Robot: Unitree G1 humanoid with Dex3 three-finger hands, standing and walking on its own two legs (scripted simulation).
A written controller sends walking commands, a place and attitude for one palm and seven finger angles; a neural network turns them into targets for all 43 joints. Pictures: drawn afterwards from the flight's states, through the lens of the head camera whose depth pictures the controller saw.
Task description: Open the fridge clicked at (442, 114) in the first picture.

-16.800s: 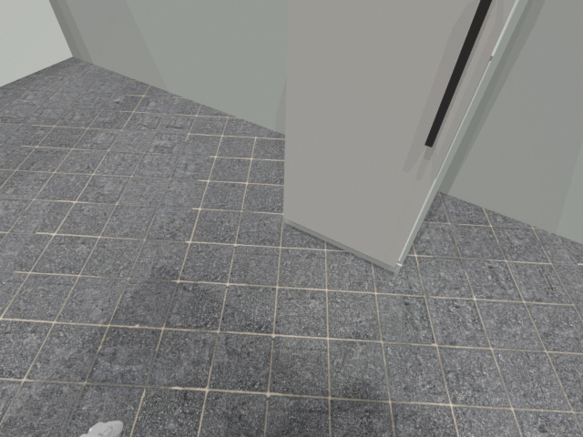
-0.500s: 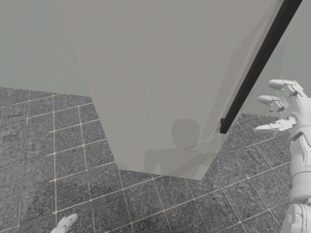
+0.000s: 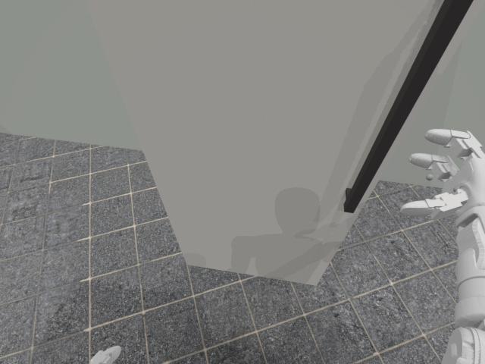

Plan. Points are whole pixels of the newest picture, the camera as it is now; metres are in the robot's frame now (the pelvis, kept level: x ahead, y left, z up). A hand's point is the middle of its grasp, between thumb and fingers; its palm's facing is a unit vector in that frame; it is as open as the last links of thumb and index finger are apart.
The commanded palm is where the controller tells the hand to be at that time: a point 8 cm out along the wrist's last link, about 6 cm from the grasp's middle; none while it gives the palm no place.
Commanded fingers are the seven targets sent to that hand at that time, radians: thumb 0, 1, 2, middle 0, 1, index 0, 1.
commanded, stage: move the hooked fingers beside the handle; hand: right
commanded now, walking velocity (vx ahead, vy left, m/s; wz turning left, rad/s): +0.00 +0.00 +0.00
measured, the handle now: (384, 130) +0.47 -0.17 +0.15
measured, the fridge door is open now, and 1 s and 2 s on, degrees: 0 0 0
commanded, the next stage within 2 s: feel for the door with the fingertips in 0.34 s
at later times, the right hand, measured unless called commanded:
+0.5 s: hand (422, 176) +0.40 -0.23 +0.12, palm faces +0.04 +1.00 +0.01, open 13.9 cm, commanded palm +0.37 -0.27 +0.12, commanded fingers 0.00 0.50 -0.30 0.30 1.20 0.30 1.20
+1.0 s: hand (392, 168) +0.41 -0.18 +0.12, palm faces +0.05 +1.00 +0.00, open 13.9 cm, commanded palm +0.38 -0.24 +0.12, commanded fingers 0.00 0.50 -0.30 0.30 1.20 0.30 1.20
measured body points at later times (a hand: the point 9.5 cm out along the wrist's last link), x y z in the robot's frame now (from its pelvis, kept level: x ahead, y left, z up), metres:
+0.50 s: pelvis -0.01 +0.00 +0.00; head +0.03 +0.00 +0.45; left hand +0.09 +0.26 -0.11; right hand +0.40 -0.28 +0.12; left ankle -0.01 +0.12 -0.72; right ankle +0.00 -0.11 -0.72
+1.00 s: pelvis -0.01 +0.01 +0.00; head +0.03 +0.02 +0.45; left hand +0.08 +0.27 -0.11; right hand +0.41 -0.24 +0.12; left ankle -0.01 +0.12 -0.72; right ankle +0.00 -0.11 -0.72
